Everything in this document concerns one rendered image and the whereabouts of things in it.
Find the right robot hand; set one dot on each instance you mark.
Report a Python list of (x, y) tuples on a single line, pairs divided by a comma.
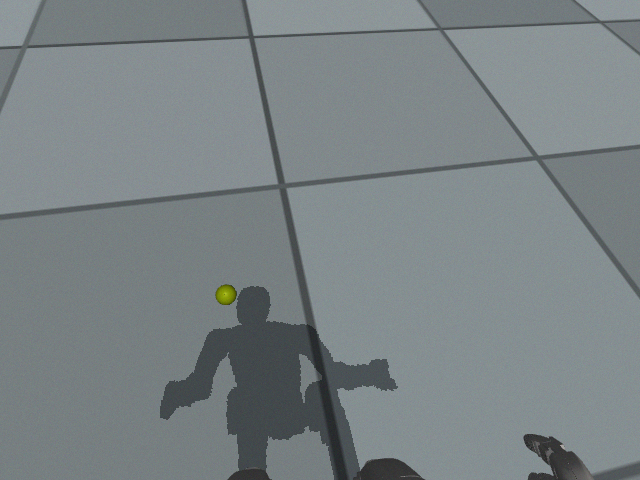
[(565, 465)]

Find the ball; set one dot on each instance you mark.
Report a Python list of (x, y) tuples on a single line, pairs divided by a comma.
[(226, 294)]

